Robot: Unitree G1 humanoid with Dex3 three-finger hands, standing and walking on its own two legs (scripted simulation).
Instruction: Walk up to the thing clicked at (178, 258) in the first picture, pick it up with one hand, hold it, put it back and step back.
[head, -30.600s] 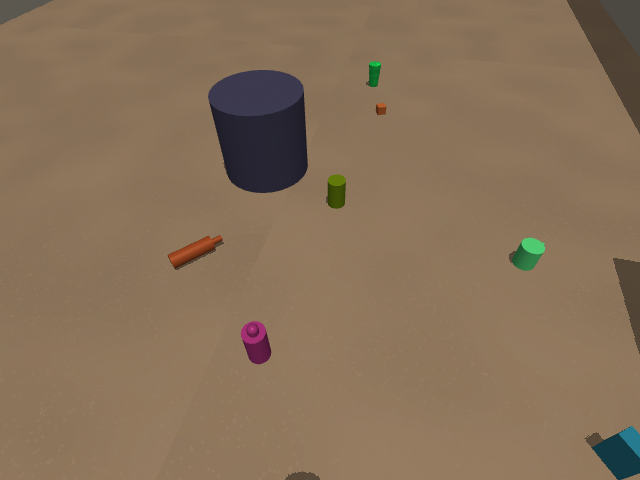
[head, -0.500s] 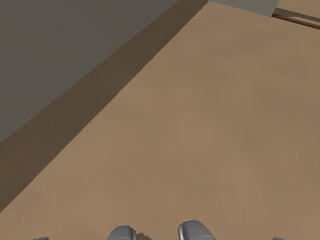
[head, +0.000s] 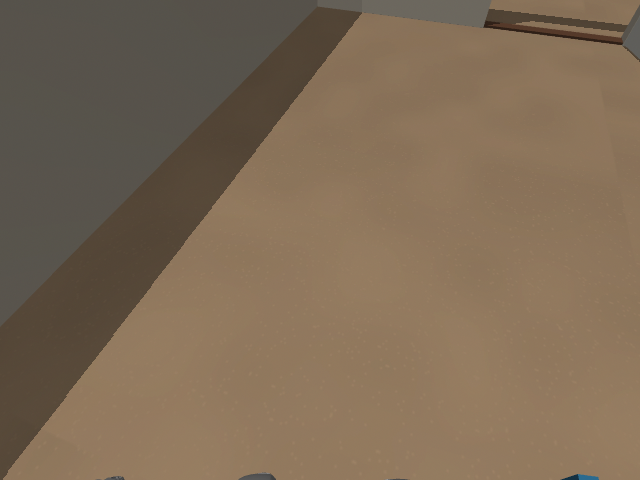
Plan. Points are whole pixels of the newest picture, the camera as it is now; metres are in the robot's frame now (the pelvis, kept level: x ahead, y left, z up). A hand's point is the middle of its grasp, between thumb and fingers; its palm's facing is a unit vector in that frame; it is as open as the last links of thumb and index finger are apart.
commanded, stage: walk up
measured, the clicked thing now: out of the picture -0.42 -2.10 -0.71
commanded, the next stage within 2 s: stand in 0.64 s
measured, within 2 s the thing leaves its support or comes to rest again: neither
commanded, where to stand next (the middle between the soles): +0.09 +0.00 m, yaw +4 degrees
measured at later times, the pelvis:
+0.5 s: pelvis +0.01 -0.01 +0.03, yaw +1 degrees
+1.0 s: pelvis +0.02 +0.00 +0.04, yaw +1 degrees
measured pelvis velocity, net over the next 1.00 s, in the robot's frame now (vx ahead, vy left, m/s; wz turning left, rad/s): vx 0.02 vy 0.00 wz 0.02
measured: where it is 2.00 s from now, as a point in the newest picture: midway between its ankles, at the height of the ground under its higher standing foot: outside the picture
